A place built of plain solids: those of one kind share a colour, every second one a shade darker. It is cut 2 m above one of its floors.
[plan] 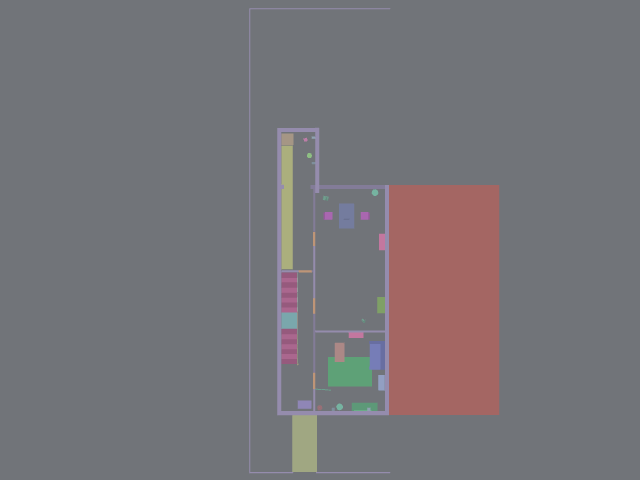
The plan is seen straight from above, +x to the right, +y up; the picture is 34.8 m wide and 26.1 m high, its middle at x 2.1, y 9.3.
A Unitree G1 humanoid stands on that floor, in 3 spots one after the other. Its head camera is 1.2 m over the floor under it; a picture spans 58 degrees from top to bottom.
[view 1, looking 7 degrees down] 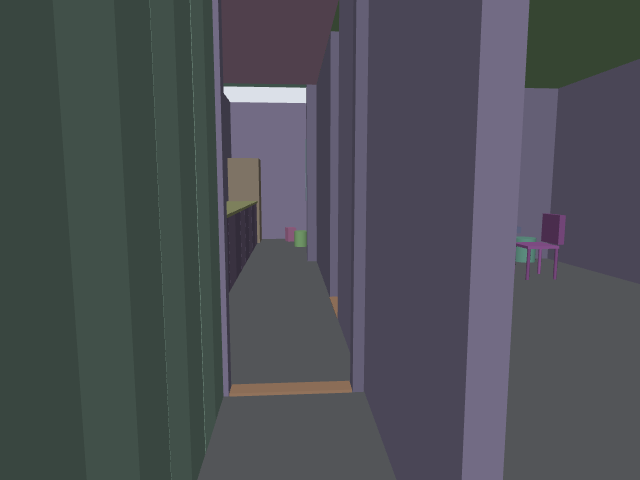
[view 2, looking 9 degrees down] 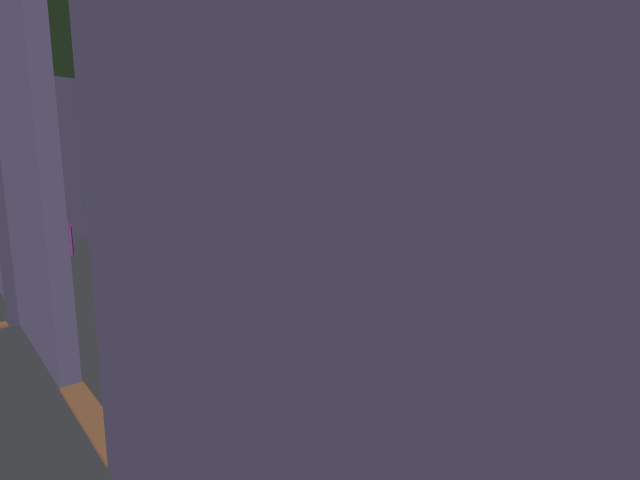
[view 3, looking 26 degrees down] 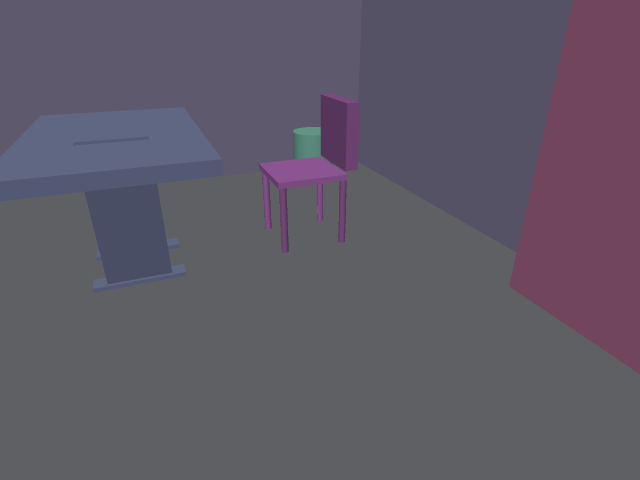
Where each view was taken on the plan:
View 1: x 1.30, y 5.14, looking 86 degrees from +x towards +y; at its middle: wall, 6.21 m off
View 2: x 1.30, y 3.51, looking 48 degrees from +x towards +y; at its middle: wall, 0.65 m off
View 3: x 3.69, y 8.24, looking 68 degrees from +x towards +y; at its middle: ground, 2.74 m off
